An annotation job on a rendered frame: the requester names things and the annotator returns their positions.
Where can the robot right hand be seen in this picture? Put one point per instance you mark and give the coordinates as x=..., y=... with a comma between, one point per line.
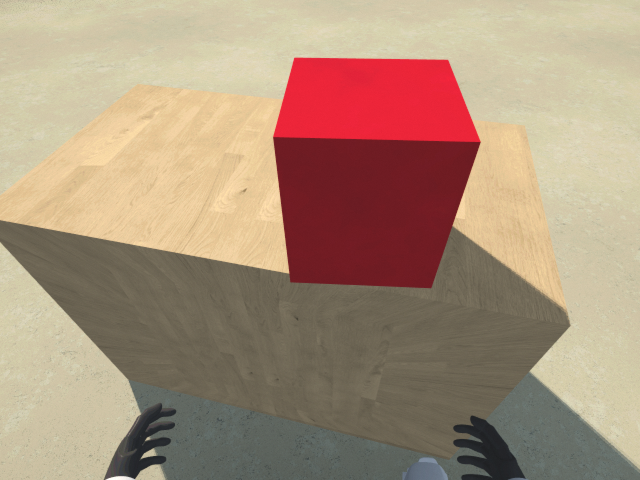
x=500, y=463

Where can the carton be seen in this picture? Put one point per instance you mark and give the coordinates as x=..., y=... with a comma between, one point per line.
x=373, y=157

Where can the robot left hand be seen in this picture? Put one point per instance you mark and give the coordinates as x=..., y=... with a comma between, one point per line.
x=127, y=458

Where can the pedestal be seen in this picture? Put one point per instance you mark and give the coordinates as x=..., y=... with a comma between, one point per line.
x=158, y=229

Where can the right robot shin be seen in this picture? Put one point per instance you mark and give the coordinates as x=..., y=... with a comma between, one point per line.
x=428, y=459

